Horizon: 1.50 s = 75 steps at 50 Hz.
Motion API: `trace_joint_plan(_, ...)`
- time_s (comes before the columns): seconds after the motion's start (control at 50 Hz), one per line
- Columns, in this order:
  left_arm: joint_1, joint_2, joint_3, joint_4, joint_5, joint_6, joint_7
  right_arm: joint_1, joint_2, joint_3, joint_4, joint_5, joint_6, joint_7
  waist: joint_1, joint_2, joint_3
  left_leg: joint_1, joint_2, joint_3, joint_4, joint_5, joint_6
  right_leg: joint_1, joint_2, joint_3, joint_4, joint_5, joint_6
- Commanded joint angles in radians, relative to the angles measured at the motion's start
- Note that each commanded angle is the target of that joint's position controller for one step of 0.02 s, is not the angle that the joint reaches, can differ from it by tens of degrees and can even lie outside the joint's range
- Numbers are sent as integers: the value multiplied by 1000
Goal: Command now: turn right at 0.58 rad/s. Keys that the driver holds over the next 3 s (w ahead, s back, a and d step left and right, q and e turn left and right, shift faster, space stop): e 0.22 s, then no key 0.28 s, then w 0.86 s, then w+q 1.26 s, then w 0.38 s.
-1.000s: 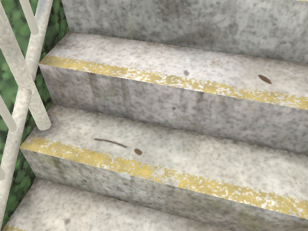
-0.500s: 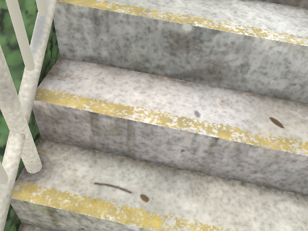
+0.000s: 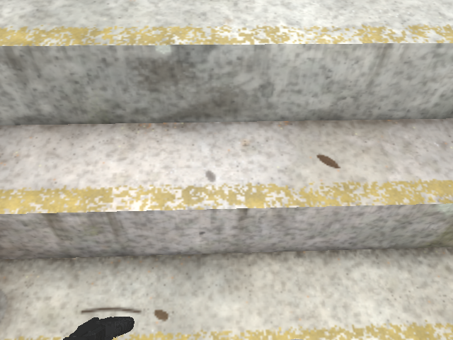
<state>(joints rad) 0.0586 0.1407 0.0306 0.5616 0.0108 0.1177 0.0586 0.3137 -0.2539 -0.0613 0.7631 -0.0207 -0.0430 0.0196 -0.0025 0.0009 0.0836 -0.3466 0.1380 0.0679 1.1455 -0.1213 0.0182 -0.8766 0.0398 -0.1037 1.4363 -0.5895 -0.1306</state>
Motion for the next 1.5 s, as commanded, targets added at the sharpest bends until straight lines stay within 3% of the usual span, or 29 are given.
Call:
trace_joint_plan(0.02,-51,187,69,-43,30,-35,13,-218,58,21,-295,-29,-5,8,-5,-86,-167,-457,-142,-205,737,-24,2,284,-135,836,-877,-273,-108)
trace_joint_plan(0.08,-63,62,26,30,4,-92,-23,-72,91,47,-243,-46,17,-34,-69,-80,-32,-526,-167,-138,855,47,25,173,-53,543,-710,-1,-79)
trace_joint_plan(0.14,34,94,25,65,4,-118,-27,-123,77,55,-249,-40,40,-56,-48,-81,-59,-567,-132,-150,729,42,-5,289,-42,455,-740,241,-71)
trace_joint_plan(0.26,64,165,43,-4,28,-107,34,-297,61,52,-294,-10,75,-74,33,-65,-163,-543,-155,-107,542,-25,-57,501,-160,662,-865,577,-131)
trace_joint_plan(0.38,24,145,42,-21,42,-132,34,-219,86,49,-267,0,84,-78,-1,-177,-211,-275,-115,-68,80,-104,-9,572,-161,521,-915,769,-86)
trace_joint_plan(0.44,99,159,52,-17,42,-124,25,-129,35,33,-237,27,72,-78,20,-238,-227,-80,-109,-36,-371,-365,21,687,-166,489,-948,957,-57)
trace_joint_plan(0.48,138,130,43,8,12,-116,7,-94,59,40,-187,20,46,-92,24,-105,-204,49,-150,8,-702,-124,21,727,-119,410,-856,1003,-25)
trace_joint_plan(0.52,220,42,23,26,5,-133,-29,-101,11,44,-204,-5,27,-99,60,240,-204,356,103,-293,-731,390,110,351,7,297,-655,251,64)
trace_joint_plan(0.54,192,72,24,49,-4,-130,-42,-62,59,52,-193,0,24,-98,7,323,-205,291,190,-446,-813,248,234,306,15,213,-636,97,106)
trace_joint_plan(0.6,117,122,42,93,19,-127,-60,18,-21,16,-150,-14,15,-77,-56,141,-107,229,130,-469,-946,-441,228,231,-18,148,-449,139,125)
trace_joint_plan(0.66,121,116,49,111,31,-137,-76,70,-106,-30,-77,-8,2,-72,-42,92,-33,243,86,-417,-955,-553,226,73,-14,76,-162,204,122)
trace_joint_plan(0.82,-16,14,7,32,44,-174,-90,236,2,-22,86,-7,-64,-60,-44,88,-33,360,154,-407,-985,-403,301,-384,-120,99,443,365,73)
trace_joint_plan(0.92,-223,-46,-16,-100,21,-149,-60,299,2,-17,170,-21,-105,-46,-62,99,56,418,232,-359,-1049,-410,255,-785,-148,151,854,163,15)
trace_joint_plan(1.0,-371,-47,-49,-242,18,-145,-65,299,23,-4,237,9,-105,-59,-52,78,138,319,167,-205,-1247,-347,189,-741,-229,80,555,77,-2)
trace_joint_plan(1.02,-319,-11,-47,-221,12,-131,-75,242,11,2,222,25,-93,-52,-37,49,90,189,97,-74,-1361,-128,208,-427,-203,-56,299,145,-6)
trace_joint_plan(1.04,-318,-93,-68,-222,-17,-118,-77,202,-4,-6,192,47,-82,-52,-50,106,36,57,101,-28,-1411,53,212,-92,-210,-75,121,131,-54)
trace_joint_plan(1.06,-192,-75,-60,-140,-31,-110,-80,133,-24,-1,175,59,-73,-56,-9,68,-106,-6,60,43,-1323,457,233,253,-121,-183,-7,190,-57)
trace_joint_plan(1.08,2,-38,-24,-76,-26,-99,-67,151,-132,-21,154,56,-95,-49,61,141,-286,88,111,38,-1078,1183,221,503,-33,-186,14,172,-45)
trace_joint_plan(1.12,314,93,39,-19,-8,-94,-41,106,-267,-73,149,98,-144,3,237,202,-516,305,125,-14,-588,1478,140,715,19,-26,-364,189,-50)
trace_joint_plan(1.14,360,187,74,33,5,-105,-32,125,-180,-59,130,89,-162,35,216,105,-541,114,50,-92,-307,1114,112,836,-106,315,-585,32,-71)
trace_joint_plan(1.16,365,338,121,69,18,-101,-19,78,-21,-44,29,81,-150,56,192,-277,-563,-240,-232,-203,234,86,54,914,-373,990,-1088,-22,-82)
trace_joint_plan(1.18,236,312,122,54,18,-109,-22,48,70,-33,-1,16,-146,41,155,-202,-604,-342,-252,-415,770,99,42,835,-408,1108,-1190,-135,-10)
trace_joint_plan(1.24,103,34,38,246,-1,-177,-45,-112,188,25,-145,-45,-126,4,-39,-10,-176,-594,-167,-260,1008,301,99,443,-318,624,-964,-63,-22)
trace_joint_plan(1.28,172,-59,3,333,31,-203,-49,-83,244,66,-138,-17,-96,-11,-77,20,-88,-694,-177,-271,1098,221,114,377,-288,384,-956,261,7)
trace_joint_plan(1.34,294,-26,-1,421,37,-249,-71,-194,250,85,-151,27,-62,-38,-46,-27,-25,-862,-229,-213,1142,60,114,416,-284,236,-1094,493,28)
trace_joint_plan(1.42,368,38,-4,480,15,-287,-93,-370,256,104,-203,37,-12,-75,-45,16,-10,-1092,-224,-164,1224,-21,157,544,-249,67,-1202,464,108)
trace_joint_plan(1.46,405,25,-11,493,15,-282,-81,-513,247,117,-246,29,-3,-70,-7,48,-4,-994,-227,-51,967,41,144,472,-190,-25,-1267,508,131)
trace_joint_plan(1.48,474,61,-8,502,-14,-280,-55,-583,248,131,-255,54,11,-61,31,6,-34,-891,-221,77,812,22,142,483,-229,-28,-1419,631,97)
trace_joint_plan(1.5,528,76,-9,517,-5,-276,-32,-561,245,127,-246,44,19,-62,35,-70,-88,-890,-186,128,885,-1,149,621,-251,6,-1441,745,41)
